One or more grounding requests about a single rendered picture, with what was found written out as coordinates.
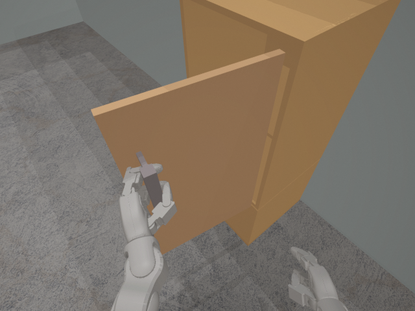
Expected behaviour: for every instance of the left robot hand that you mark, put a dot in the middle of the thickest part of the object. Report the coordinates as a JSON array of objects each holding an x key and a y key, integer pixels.
[{"x": 133, "y": 205}]

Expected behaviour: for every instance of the cupboard door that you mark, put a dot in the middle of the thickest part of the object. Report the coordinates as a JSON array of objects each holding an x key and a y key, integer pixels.
[{"x": 208, "y": 132}]

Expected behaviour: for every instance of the handle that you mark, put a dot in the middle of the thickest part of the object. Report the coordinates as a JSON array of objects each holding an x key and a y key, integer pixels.
[{"x": 151, "y": 180}]

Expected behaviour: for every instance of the right robot forearm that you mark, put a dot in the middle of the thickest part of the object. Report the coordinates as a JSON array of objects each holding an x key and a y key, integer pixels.
[{"x": 330, "y": 304}]

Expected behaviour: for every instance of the right robot hand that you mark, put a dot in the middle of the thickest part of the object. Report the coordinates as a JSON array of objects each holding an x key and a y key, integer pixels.
[{"x": 308, "y": 289}]

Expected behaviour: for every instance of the left robot forearm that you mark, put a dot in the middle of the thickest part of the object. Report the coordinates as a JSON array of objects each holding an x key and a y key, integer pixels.
[{"x": 145, "y": 272}]

